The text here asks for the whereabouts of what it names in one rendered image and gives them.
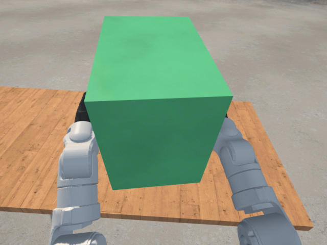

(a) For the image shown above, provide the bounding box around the left robot upper arm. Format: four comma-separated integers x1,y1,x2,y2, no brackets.
52,232,107,245

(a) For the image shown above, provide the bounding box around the carton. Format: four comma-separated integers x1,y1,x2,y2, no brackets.
84,16,233,190

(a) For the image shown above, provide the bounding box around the robot left forearm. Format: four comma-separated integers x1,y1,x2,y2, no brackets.
48,121,101,245

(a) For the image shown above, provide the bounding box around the table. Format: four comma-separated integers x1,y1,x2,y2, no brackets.
0,86,314,231

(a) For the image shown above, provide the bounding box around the right robot upper arm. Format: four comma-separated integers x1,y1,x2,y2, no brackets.
237,212,300,245

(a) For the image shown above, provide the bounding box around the robot right forearm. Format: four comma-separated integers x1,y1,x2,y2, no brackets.
213,117,301,245

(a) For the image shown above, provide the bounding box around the left robot hand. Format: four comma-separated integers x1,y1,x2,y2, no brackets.
74,92,90,123

